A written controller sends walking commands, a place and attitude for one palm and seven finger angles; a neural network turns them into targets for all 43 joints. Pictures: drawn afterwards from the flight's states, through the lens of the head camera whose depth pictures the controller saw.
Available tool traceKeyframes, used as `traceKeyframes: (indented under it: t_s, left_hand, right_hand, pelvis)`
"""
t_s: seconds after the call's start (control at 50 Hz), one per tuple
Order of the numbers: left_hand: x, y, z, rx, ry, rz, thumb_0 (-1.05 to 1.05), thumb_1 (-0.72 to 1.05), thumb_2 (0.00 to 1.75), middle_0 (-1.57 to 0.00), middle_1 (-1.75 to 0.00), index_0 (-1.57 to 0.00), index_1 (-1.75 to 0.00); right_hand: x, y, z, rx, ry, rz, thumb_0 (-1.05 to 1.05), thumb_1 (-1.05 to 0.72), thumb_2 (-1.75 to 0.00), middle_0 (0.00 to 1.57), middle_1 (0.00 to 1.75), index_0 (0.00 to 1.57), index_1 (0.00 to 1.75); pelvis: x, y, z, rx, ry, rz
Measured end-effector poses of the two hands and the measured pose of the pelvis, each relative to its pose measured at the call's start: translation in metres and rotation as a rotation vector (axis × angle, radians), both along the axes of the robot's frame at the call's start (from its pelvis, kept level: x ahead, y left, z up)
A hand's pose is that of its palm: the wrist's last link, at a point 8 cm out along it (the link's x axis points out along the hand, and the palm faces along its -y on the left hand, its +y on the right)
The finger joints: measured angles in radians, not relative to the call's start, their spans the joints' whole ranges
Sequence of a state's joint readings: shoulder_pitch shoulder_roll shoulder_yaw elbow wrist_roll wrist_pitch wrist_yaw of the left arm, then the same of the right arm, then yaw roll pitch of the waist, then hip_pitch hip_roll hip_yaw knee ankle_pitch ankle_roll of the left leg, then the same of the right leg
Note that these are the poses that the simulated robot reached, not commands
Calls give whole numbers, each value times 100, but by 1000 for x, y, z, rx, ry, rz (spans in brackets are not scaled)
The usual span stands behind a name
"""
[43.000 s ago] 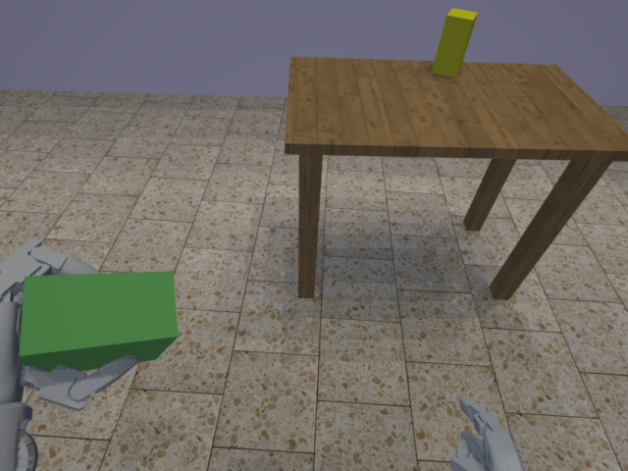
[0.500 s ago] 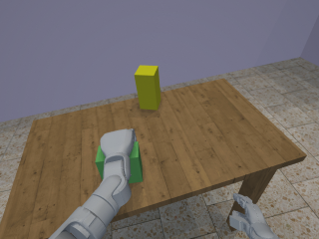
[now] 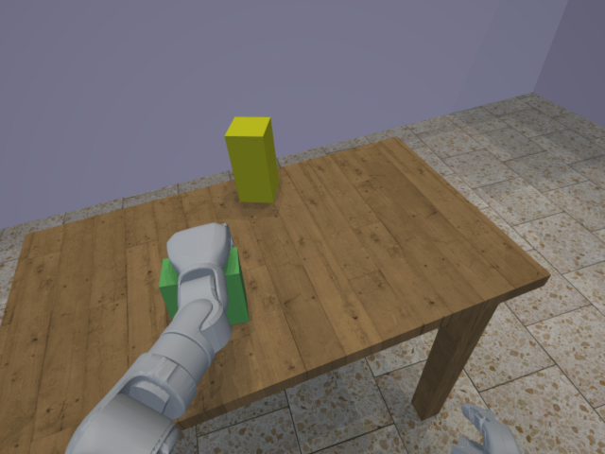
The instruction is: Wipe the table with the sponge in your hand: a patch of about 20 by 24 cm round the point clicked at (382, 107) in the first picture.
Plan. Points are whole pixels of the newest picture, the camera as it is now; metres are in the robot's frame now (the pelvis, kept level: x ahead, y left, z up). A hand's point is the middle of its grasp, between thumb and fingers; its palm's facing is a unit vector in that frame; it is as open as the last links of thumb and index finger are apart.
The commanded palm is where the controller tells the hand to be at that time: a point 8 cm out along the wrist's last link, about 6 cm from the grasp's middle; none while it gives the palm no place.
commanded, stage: wipe forward along the third lane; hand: left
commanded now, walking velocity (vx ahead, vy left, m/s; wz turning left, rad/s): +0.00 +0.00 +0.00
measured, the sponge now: (209, 298) +0.35 +0.19 -0.01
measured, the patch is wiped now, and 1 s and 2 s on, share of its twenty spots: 0.80 1.00 1.00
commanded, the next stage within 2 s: wipe back along the third lane in 0.78 s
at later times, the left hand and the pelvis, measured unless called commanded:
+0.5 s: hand (206, 244) +0.43 +0.20 +0.05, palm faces -0.07 -0.05 -1.00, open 10.3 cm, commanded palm +0.41 +0.21 +0.09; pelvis +0.01 +0.01 +0.00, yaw +0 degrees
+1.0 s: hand (199, 229) +0.46 +0.22 +0.05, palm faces -0.07 -0.02 -1.00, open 10.3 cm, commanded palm +0.43 +0.21 +0.09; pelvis +0.02 +0.04 +0.00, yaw -1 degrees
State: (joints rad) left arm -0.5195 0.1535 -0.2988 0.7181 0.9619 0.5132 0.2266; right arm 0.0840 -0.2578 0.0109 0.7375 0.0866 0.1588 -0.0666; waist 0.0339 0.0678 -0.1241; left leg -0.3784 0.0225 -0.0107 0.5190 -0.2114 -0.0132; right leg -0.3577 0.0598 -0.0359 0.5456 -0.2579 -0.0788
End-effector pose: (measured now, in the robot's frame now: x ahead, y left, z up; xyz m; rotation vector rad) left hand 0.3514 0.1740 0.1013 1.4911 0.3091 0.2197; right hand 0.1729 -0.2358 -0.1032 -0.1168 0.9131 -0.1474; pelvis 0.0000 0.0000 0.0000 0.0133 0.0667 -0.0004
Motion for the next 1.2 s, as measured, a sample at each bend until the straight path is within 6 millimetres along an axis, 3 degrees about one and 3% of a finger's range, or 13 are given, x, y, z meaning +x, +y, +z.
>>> traceKeyframes:
  t_s: [0.26, 0.92, 1.08, 1.2]
  left_hand:
    - [31, 11, 0, 21, 28, 6, 1, -59, 106, -72, -135, -80, -127]
    - [93, 41, 2, 42, 29, 18, 2, -59, 106, -72, -136, -80, -128]
    - [88, 42, -1, 47, 4, 11, 2, -57, 106, -69, -138, -76, -131]
    - [81, 42, -2, 37, -15, 20, 1, -53, 104, -67, -139, -73, -135]
  right_hand:
    - [-25, -3, -11, -12, 76, -43, 2, -91, -90, 20, 30, 20, 29]
    - [-47, 19, -13, -43, 174, -90, 1, -91, -90, 20, 30, 20, 29]
    - [-58, 28, -18, -14, 214, -103, 1, -91, -90, 20, 30, 20, 29]
    - [-45, 39, -16, 11, 208, -83, 1, -91, -90, 20, 30, 20, 29]
  pelvis:
    - [4, 5, 0, -6, 40, -3]
    - [17, 37, -2, -28, 124, -10]
    - [23, 45, -1, -31, 126, -21]
    - [29, 48, 1, -32, 107, -19]
